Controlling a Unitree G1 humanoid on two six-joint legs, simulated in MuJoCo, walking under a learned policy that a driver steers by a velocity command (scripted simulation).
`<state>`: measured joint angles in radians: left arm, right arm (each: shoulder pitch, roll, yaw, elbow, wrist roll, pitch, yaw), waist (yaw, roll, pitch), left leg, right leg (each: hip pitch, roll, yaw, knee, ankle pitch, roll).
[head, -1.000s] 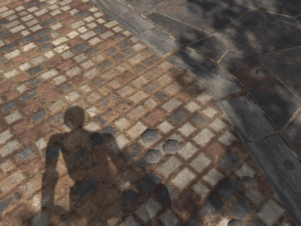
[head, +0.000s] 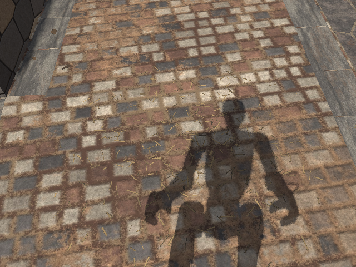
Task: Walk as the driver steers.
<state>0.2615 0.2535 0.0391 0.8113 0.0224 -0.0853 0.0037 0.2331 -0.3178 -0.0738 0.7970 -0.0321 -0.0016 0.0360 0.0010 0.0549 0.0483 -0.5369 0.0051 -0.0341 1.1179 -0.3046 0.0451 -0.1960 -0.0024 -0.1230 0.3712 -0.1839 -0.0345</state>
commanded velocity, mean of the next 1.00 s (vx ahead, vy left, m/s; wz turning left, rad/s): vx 0.09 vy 0.00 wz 0.38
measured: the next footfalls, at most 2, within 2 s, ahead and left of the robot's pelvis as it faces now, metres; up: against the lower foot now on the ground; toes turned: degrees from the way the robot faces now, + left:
left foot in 0.26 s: +0.23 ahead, +0.12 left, +0.00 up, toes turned +10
right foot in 0.74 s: +0.22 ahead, -0.08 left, +0.00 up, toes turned +21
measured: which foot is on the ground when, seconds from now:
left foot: up 0.00-0.24, down 0.26-0.76, up 0.78-0.96, down 0.98-1.00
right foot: down 0.00-0.26, up 0.28-0.72, down 0.74-1.00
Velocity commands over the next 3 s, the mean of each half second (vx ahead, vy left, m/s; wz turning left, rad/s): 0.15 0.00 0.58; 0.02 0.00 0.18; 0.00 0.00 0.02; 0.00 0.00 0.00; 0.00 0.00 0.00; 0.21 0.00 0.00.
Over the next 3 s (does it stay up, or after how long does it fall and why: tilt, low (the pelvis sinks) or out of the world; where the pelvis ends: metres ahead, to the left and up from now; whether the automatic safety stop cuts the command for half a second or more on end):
stays up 0.23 0.08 -0.01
